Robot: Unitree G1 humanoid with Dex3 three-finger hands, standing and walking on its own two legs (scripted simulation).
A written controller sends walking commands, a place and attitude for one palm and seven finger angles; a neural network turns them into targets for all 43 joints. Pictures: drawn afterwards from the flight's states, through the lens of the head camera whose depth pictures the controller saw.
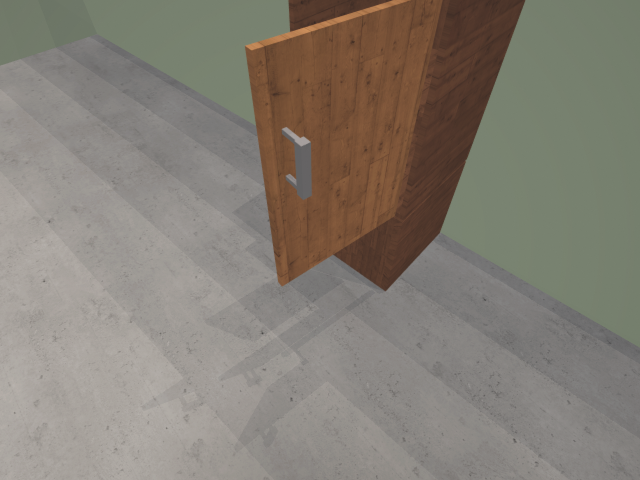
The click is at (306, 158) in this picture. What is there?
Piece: cupboard door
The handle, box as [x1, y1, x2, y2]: [282, 127, 311, 199]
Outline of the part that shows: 285,127 282,129 282,133 294,143 296,178 295,179 290,174 286,175 286,179 297,190 297,194 304,199 311,195 310,142 303,136 300,138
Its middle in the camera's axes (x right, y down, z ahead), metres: -0.04 -0.13 +0.69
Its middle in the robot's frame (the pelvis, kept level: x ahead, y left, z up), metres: +0.61 +0.08 +0.03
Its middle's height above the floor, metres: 0.82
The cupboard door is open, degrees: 80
